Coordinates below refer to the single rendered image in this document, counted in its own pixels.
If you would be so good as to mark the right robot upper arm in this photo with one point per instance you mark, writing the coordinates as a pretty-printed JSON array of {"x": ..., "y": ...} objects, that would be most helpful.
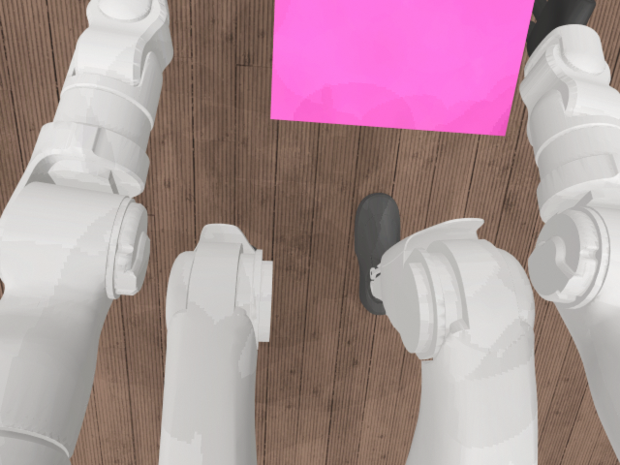
[{"x": 576, "y": 264}]

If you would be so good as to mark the right robot forearm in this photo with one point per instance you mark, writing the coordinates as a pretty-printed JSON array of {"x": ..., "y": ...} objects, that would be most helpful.
[{"x": 573, "y": 121}]

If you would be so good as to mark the right robot thigh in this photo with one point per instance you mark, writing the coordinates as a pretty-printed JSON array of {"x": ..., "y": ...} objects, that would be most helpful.
[{"x": 455, "y": 302}]

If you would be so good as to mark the left robot forearm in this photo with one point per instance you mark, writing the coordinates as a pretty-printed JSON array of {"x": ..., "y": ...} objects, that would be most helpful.
[{"x": 99, "y": 135}]

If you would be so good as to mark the robot right hand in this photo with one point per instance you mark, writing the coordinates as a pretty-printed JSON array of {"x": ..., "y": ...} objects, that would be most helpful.
[{"x": 554, "y": 13}]

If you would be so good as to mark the left robot upper arm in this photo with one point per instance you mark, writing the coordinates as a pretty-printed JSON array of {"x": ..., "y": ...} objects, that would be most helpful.
[{"x": 66, "y": 254}]

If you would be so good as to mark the carton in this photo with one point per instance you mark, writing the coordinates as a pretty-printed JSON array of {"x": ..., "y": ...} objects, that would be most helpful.
[{"x": 433, "y": 65}]

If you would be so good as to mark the robot right foot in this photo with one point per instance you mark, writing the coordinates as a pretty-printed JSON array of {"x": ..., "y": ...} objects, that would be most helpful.
[{"x": 377, "y": 228}]

